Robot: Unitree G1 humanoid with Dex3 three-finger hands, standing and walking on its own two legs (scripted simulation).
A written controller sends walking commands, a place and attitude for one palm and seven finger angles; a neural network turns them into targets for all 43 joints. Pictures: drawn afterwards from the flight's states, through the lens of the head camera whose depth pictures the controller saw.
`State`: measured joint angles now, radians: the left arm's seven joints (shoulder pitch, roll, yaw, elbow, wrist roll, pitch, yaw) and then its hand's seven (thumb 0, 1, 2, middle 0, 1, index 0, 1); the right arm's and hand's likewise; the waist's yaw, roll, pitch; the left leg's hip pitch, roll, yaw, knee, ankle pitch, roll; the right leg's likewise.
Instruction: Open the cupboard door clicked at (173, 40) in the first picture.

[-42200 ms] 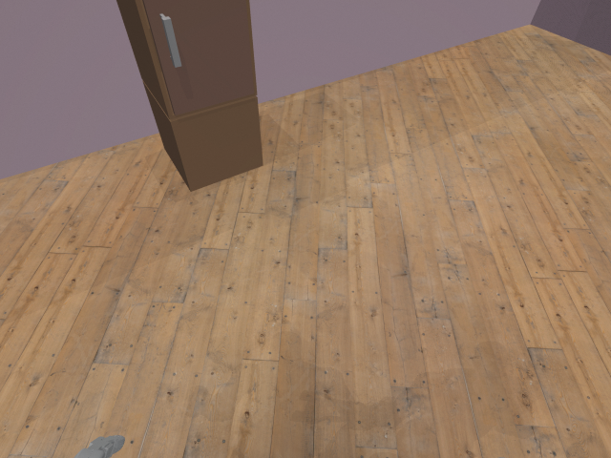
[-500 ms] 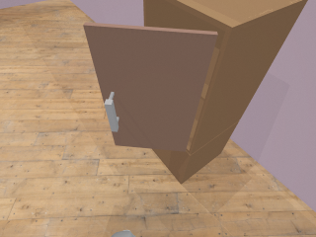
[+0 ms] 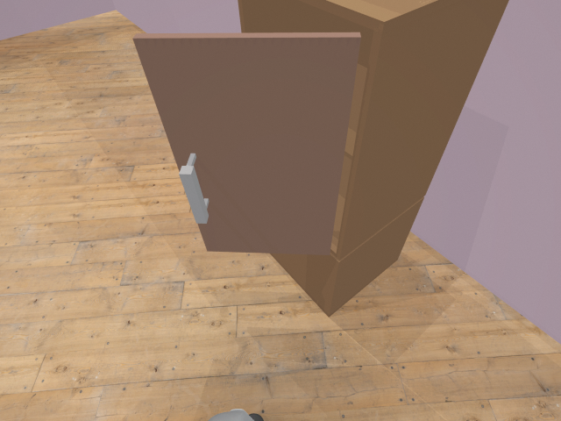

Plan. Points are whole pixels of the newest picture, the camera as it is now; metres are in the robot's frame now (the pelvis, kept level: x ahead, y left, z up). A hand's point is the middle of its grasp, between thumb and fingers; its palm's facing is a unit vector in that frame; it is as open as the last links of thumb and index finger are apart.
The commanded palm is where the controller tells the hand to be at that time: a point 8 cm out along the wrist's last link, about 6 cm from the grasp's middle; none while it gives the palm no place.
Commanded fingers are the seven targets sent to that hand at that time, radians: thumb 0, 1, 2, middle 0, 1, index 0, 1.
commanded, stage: come to a stop and stand still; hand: left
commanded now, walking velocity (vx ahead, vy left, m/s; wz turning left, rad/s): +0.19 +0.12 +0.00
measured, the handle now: (197, 189) +0.56 +0.22 -0.05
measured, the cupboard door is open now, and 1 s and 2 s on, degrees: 48 48 48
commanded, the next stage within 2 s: look again from close up in 0.64 s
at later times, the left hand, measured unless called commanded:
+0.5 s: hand out of the picture -0.02 +0.19 -0.17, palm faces +0.07 -0.98 -0.16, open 7.4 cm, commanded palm none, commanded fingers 0.00 0.90 0.90 -0.20 -0.30 -0.20 -0.30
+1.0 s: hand out of the picture +0.01 +0.21 -0.16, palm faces +0.00 -0.97 -0.26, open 7.3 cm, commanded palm none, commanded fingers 0.00 0.90 0.90 -0.20 -0.30 -0.20 -0.30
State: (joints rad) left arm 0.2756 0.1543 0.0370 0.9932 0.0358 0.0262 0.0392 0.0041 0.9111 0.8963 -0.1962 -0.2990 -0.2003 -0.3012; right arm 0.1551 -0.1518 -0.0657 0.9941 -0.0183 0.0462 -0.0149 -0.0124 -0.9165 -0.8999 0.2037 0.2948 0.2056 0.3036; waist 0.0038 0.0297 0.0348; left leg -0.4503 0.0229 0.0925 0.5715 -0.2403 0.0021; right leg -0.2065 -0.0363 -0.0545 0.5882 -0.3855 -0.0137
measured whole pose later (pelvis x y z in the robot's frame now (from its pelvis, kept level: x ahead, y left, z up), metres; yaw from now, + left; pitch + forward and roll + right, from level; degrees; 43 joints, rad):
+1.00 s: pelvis +0.00 +0.03 +0.01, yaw +0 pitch -1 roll +0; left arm 0.27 0.15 -0.01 1.09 0.02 -0.01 0.04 0.01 0.91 0.90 -0.20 -0.30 -0.20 -0.30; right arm 0.29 -0.18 0.01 1.07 -0.02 -0.02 -0.02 0.01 -0.92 -0.90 0.20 0.29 0.20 0.30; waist -0.01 0.05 0.04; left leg -0.23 0.00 0.10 0.53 -0.29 0.04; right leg -0.17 -0.07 -0.06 0.54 -0.34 0.03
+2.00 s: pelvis -0.06 -0.01 -0.11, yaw +2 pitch +15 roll -3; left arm 0.26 0.27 0.23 0.08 -0.32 -0.53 -0.45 0.01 0.33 0.65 -0.24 -0.67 -0.24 -0.67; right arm 0.13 -0.22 0.01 0.59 0.02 -0.25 -0.06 0.01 -0.90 -0.90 0.20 0.29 0.20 0.30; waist 0.04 0.03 -0.11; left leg -1.07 0.08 -0.04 1.30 -0.51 -0.02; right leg -0.94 -0.03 -0.16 1.27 -0.59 -0.04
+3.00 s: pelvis -0.05 +0.03 -0.08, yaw +1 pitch +17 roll -4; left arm 0.00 0.44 0.46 0.39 -0.38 -0.33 -0.55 -0.01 -0.50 0.30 -0.30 -1.20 -0.30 -1.20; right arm 0.26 -0.27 0.03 0.55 0.03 -0.20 -0.05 0.01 -0.90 -0.90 0.21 0.30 0.21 0.30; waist -0.02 0.03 -0.13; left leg -1.00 0.06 0.01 1.17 -0.48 0.03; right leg -0.88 -0.04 -0.11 1.11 -0.52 0.01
